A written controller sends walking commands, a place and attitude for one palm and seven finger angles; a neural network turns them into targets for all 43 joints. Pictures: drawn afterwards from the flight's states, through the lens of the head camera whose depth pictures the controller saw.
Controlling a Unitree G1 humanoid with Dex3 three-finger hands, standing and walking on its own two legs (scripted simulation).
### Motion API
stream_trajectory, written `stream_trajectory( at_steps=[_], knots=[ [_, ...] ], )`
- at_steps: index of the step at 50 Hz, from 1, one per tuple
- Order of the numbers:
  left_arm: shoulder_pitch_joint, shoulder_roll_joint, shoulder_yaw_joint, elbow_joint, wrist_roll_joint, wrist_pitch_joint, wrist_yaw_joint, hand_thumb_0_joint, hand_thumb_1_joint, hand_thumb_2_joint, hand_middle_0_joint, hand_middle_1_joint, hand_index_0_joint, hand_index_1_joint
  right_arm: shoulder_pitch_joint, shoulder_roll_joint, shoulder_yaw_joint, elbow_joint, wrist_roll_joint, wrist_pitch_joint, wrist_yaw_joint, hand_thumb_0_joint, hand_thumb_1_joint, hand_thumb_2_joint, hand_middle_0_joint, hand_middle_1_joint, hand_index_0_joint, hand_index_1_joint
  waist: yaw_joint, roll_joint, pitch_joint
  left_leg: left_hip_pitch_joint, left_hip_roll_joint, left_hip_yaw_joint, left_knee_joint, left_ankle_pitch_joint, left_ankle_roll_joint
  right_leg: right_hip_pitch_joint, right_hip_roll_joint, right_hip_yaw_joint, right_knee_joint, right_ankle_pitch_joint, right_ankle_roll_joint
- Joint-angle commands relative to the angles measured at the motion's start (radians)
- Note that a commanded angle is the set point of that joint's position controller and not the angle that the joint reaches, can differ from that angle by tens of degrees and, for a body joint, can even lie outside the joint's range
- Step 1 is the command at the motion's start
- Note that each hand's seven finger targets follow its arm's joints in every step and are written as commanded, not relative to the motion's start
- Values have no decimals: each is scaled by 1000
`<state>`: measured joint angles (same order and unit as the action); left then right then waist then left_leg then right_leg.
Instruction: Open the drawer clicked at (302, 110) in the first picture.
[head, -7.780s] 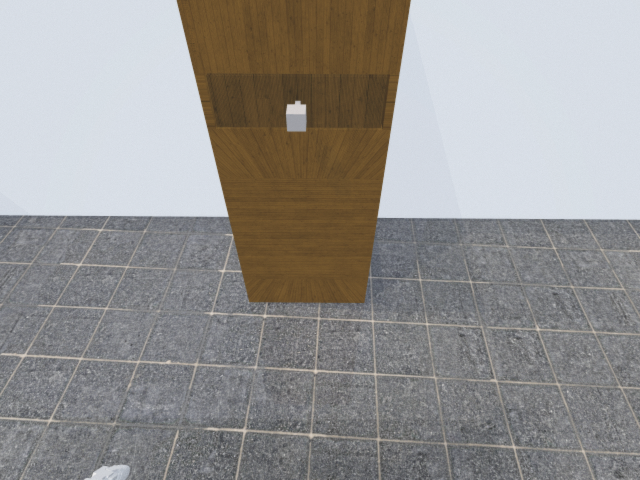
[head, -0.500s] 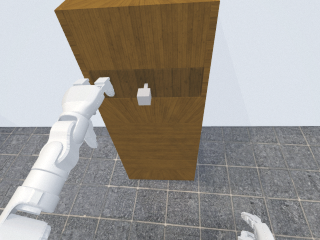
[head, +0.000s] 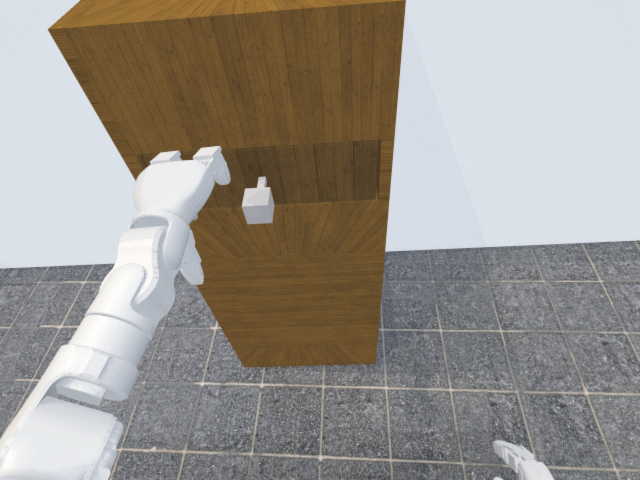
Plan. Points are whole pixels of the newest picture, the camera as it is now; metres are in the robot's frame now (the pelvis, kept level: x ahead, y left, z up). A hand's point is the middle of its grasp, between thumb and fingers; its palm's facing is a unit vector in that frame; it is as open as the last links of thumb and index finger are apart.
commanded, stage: move the hooked fingers above the handle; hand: left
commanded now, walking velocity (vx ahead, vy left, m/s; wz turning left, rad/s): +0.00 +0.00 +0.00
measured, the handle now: (260, 196) +0.53 +0.14 +0.04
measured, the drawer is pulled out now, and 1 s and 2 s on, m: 0.00 0.00 0.00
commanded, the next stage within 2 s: lower the fingers behind the handle in 1.26 s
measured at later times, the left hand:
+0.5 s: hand (236, 189) +0.47 +0.15 +0.11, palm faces -0.02 -0.04 -1.00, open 13.8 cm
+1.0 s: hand (240, 181) +0.49 +0.15 +0.11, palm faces -0.01 -0.04 -1.00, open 13.8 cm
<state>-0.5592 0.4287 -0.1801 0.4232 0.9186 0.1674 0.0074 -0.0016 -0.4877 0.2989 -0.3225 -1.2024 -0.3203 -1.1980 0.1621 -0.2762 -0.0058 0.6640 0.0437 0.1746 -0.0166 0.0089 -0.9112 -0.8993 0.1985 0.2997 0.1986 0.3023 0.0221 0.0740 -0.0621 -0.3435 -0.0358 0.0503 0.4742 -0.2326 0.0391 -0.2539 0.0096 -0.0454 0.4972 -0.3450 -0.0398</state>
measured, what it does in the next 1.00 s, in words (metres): stands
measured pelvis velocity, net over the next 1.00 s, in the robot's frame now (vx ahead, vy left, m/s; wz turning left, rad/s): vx -0.01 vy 0.00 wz -0.03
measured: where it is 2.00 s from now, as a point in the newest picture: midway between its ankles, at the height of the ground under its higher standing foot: outside the picture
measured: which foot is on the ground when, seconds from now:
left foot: down 0.00-1.00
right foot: down 0.00-1.00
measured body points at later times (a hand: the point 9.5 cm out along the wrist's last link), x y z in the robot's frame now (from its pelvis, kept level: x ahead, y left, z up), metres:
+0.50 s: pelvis +0.00 -0.01 -0.01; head +0.04 -0.04 +0.44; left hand +0.47 +0.15 +0.17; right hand +0.07 -0.27 -0.15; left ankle +0.00 +0.10 -0.74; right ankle -0.06 -0.09 -0.74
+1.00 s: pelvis -0.01 +0.00 -0.01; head +0.04 -0.03 +0.44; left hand +0.48 +0.15 +0.16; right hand +0.00 -0.27 -0.15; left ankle +0.00 +0.10 -0.74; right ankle -0.06 -0.09 -0.74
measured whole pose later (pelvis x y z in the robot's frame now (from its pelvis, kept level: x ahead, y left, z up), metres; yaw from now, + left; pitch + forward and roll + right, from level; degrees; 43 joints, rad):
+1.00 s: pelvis -0.01 +0.00 -0.01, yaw -2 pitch +12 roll +0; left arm -0.93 0.40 -0.14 0.99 1.00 0.13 0.13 0.00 -0.49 0.30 -0.33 -1.21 -0.33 -1.20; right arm 0.36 -0.27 -0.05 0.73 0.03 0.13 -0.02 0.01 -0.91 -0.90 0.20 0.30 0.20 0.30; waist -0.10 0.07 -0.12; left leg -0.50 -0.01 0.07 0.54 -0.25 0.04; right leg -0.41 0.03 -0.02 0.55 -0.34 -0.05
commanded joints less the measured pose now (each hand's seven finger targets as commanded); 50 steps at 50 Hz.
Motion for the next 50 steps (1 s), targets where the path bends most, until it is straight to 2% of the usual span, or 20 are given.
stream_trajectory(
  at_steps=[1, 3, 6, 7, 8, 11, 13, 15, 21, 28, 32, 34, 35, 36, 38, 42, 44, 45, 46, 50],
  knots=[
    [-438, 201, 97, -161, 18, -3, 31, 0, -500, 300, -300, -1200, -300, -1200, -45, -109, -38, -130, 1, -19, -8, 0, -900, -900, 200, 300, 200, 300, -18, -99, -343, 215, -8, -33, 41, 442, 15, 70, 0, 48, -6, 582, 13],
    [-455, 161, 67, -148, 16, -8, 32, 0, -500, 300, -300, -1200, -300, -1200, -33, -103, -41, -130, 1, -18, -8, 0, -900, -900, 200, 300, 200, 300, -27, -110, -338, 225, -6, -35, 50, 446, 18, 44, 3, 43, -2, 581, 14],
    [-511, 198, 97, -104, 23, -18, 45, 0, -500, 300, -300, -1200, -300, -1200, -17, -109, -44, -118, -2, -16, -12, 0, -900, -900, 200, 300, 200, 300, -30, -129, -355, 212, -6, -31, 57, 433, 16, 48, 1, 50, -1, 581, 14],
    [-536, 193, 90, -98, 28, -22, 52, 0, -500, 300, -300, -1200, -300, -1200, -14, -107, -42, -115, -2, -14, -14, 0, -900, -900, 200, 300, 200, 300, -30, -106, -367, 209, -9, -33, 57, 436, 16, 45, 1, 49, 8, 579, 12],
    [-566, 150, 52, -85, 28, -23, 58, 0, -500, 300, -300, -1200, -300, -1200, -13, -100, -43, -113, -1, -15, -14, 0, -900, -900, 200, 300, 200, 300, -39, -107, -361, 210, -10, -30, 60, 422, 16, 30, 1, 47, 6, 573, 14],
    [-601, 224, 118, 38, 35, -20, 81, 0, -500, 300, -300, -1200, -300, -1200, 14, -112, -42, -89, -3, -14, -22, 0, -900, -900, 200, 300, 200, 300, -39, -149, -347, 162, -11, -24, 57, 377, 15, 41, -1, 53, 2, 557, 15],
    [-682, 167, 67, 55, 39, -28, 94, 0, -500, 300, -300, -1200, -300, -1200, 26, -101, -47, -86, -1, -19, -24, 0, -900, -900, 200, 300, 200, 300, -54, -123, -364, 171, -9, -21, 61, 380, 17, 21, -1, 51, 9, 561, 16],
    [-708, 174, 74, 92, 47, -32, 103, 0, -500, 300, -300, -1200, -300, -1200, 45, -103, -53, -79, -2, -21, -24, 0, -900, -900, 200, 300, 200, 300, -57, -87, -393, 181, -9, -22, 69, 393, 15, 11, 3, 50, 18, 552, 12],
    [-773, 139, 52, 235, 51, -34, 118, 0, -500, 300, -300, -1200, -300, -1200, 106, -112, -65, -54, -6, -28, -20, 0, -900, -900, 200, 300, 200, 300, -93, -133, -389, 145, -6, -17, 80, 376, 18, -12, 4, 53, 16, 561, 20],
    [-896, 184, 77, 356, 68, -39, 151, 0, -500, 300, -300, -1200, -300, -1200, 183, -125, -73, -28, -7, -45, -20, 0, -900, -900, 200, 300, 200, 300, -129, -118, -397, 81, -1, -16, 88, 317, 19, -47, 9, 64, 24, 517, 25],
    [-899, 250, 131, 373, 84, -45, 177, 0, -500, 300, -300, -1200, -300, -1200, 213, -129, -77, -31, -12, -52, -20, 0, -900, -900, 200, 300, 200, 300, -114, -88, -466, 69, 3, -10, 91, 339, 19, -13, 12, 66, 36, 528, 23],
    [-875, 228, 122, 395, 92, -36, 186, 0, -500, 300, -300, -1200, -300, -1200, 222, -127, -80, -29, -11, -53, -15, 0, -900, -900, 200, 300, 200, 300, -110, -74, -452, 79, 8, -9, 91, 358, 16, -37, 20, 55, 37, 515, 18],
    [-861, 221, 121, 405, 90, -29, 187, 0, -500, 300, -300, -1200, -300, -1200, 223, -129, -82, -28, -13, -54, -14, 0, -900, -900, 200, 300, 200, 300, -111, -77, -443, 81, 10, -6, 91, 359, 17, -42, 21, 56, 33, 516, 19],
    [-856, 263, 160, 411, 90, -30, 186, 0, -500, 300, -300, -1200, -300, -1200, 227, -133, -81, -30, -12, -54, -12, 0, -900, -900, 200, 300, 200, 300, -105, -115, -447, 61, 9, -6, 91, 362, 19, -9, 19, 58, 31, 532, 20],
    [-843, 240, 140, 397, 93, -24, 188, 0, -500, 300, -300, -1200, -300, -1200, 222, -131, -86, -35, -10, -53, -13, 0, -900, -900, 200, 300, 200, 300, -103, -94, -448, 64, 7, 0, 84, 346, 20, -18, 22, 57, 27, 518, 20],
    [-871, 221, 110, 417, 92, -12, 184, 0, -500, 300, -300, -1200, -300, -1200, 225, -138, -83, -30, -4, -59, -16, 0, -900, -900, 200, 300, 200, 300, -127, -125, -388, 51, 10, -5, 68, 289, 23, -51, 24, 57, 4, 449, 24],
    [-896, 230, 116, 374, 92, -24, 180, 0, -500, 300, -300, -1200, -300, -1200, 230, -135, -88, -30, -6, -64, -17, 0, -900, -900, 200, 300, 200, 300, -124, -84, -426, 93, 11, -7, 74, 305, 24, -56, 26, 59, 7, 444, 21],
    [-915, 202, 91, 342, 92, -33, 176, 0, -500, 300, -300, -1200, -300, -1200, 230, -131, -89, -34, -7, -66, -16, 0, -900, -900, 200, 300, 200, 300, -127, -53, -444, 118, 11, -11, 78, 328, 23, -65, 28, 57, 12, 448, 18],
    [-914, 159, 63, 338, 86, -40, 170, 0, -500, 300, -300, -1200, -300, -1200, 232, -125, -92, -33, -9, -69, -14, 0, -900, -900, 200, 300, 200, 300, -138, -67, -445, 140, 12, -15, 84, 346, 25, -76, 29, 54, 5, 447, 17],
    [-897, 196, 96, 370, 84, -40, 175, 0, -500, 300, -300, -1200, -300, -1200, 230, -128, -85, -26, -9, -69, -14, 0, -900, -900, 200, 300, 200, 300, -129, -70, -414, 128, 13, -21, 82, 326, 22, -98, 32, 50, 10, 418, 17]
  ],
)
